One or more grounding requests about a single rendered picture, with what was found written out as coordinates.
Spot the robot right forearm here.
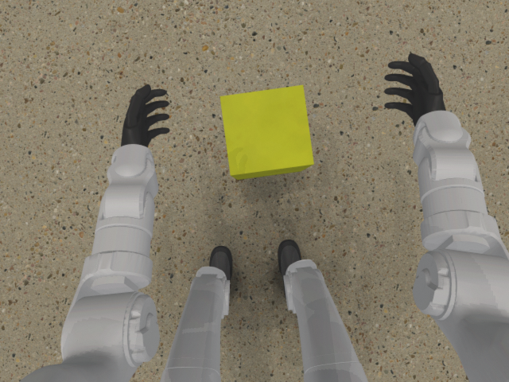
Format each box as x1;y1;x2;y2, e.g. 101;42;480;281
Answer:
413;111;509;261

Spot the left robot shin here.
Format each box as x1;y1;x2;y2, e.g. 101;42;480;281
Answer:
190;267;227;289

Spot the right robot hand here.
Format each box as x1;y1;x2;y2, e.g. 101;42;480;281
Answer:
384;53;446;126

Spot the carton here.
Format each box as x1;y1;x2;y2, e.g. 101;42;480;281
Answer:
220;85;314;180

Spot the right robot upper arm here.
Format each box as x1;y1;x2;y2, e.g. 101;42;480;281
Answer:
413;248;509;382

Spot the right robot shin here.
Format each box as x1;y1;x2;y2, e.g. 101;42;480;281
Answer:
286;259;324;278

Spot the robot shin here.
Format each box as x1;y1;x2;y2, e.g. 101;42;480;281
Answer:
190;267;227;289
286;259;324;278

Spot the left robot hand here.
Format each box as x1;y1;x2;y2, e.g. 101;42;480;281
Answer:
121;84;169;147

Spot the robot left forearm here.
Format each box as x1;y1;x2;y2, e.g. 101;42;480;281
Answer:
61;144;159;359

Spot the left robot upper arm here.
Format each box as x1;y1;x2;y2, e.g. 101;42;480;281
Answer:
19;291;160;382

